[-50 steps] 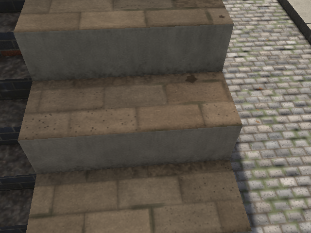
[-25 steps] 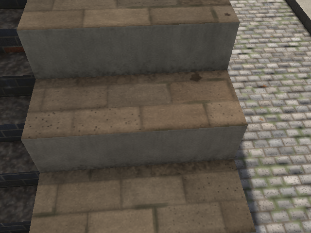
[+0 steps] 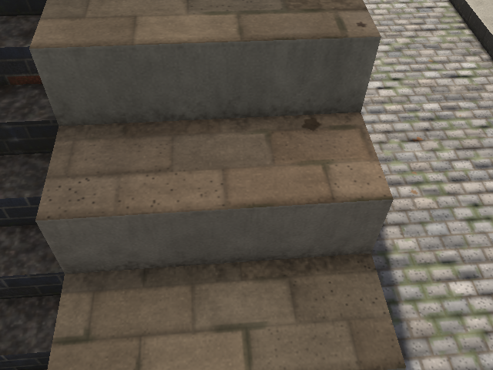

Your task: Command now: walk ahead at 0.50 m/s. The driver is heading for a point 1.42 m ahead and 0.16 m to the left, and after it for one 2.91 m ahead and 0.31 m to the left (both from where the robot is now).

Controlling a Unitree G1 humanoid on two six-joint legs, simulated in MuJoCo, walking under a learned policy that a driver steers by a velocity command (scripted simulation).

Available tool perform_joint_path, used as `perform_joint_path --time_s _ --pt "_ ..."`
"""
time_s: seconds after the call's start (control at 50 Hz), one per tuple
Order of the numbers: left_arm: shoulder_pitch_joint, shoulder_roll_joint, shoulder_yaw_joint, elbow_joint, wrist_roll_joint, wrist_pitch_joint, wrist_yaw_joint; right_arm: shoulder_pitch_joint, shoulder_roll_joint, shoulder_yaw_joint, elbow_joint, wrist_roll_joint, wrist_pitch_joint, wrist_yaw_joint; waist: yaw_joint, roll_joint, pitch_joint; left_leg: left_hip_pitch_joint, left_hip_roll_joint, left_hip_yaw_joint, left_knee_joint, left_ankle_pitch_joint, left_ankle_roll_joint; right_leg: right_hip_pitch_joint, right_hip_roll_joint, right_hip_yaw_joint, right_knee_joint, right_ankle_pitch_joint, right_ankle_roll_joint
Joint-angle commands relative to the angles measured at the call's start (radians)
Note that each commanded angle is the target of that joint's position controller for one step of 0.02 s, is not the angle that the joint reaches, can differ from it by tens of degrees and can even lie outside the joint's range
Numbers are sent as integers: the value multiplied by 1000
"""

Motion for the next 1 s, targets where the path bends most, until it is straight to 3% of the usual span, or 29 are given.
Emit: perform_joint_path --time_s 0.02,0.28,0.32,0.52,0.58,0.6,0.8,0.82,0.92,1.0 --pt "21 77 13 -31 0 -8 2 35 -102 -17 -23 0 -7 -2 0 10 -23 23 147 -94 48 508 -18 -27 -73 65 -7 273 -70" --pt "23 79 13 -22 -1 -8 2 38 -103 -18 -16 1 -7 -2 0 10 -23 22 146 -96 52 514 -16 -25 -73 65 -3 284 -69" --pt "43 95 20 -11 0 -8 4 65 -115 -23 0 2 -5 -3 -1 12 -19 25 144 -89 61 532 -18 -27 -73 59 5 294 -70" --pt "74 92 28 8 3 16 9 65 -115 -31 5 -2 19 -7 6 16 -19 1 157 -80 112 608 -21 -42 -77 35 30 288 -52" --pt "84 92 28 14 3 23 10 70 -116 -34 6 -3 25 -6 6 11 -19 -8 155 -80 117 581 -18 -42 -78 34 28 282 -48" --pt "96 96 30 15 -4 29 12 72 -109 -32 7 2 27 -7 7 15 -44 -1 162 -84 116 570 -16 -25 -84 41 25 274 -41" --pt "126 88 31 20 5 49 23 79 -108 -37 11 -1 40 -8 6 6 7 -60 160 -83 119 455 -3 -49 -83 41 15 245 -43" --pt "136 79 28 23 7 47 20 82 -103 -37 9 2 39 -9 6 -21 13 -49 171 -91 113 437 -9 -63 -86 42 9 244 -41" --pt "145 82 32 26 7 47 20 85 -103 -40 10 0 45 -14 7 9 17 -61 168 -90 112 400 -7 -68 -84 49 2 219 -46" --pt "147 78 31 31 6 47 21 96 -105 -46 12 1 40 -15 2 -2 12 -76 167 -92 102 338 -3 -64 -82 53 2 218 -49"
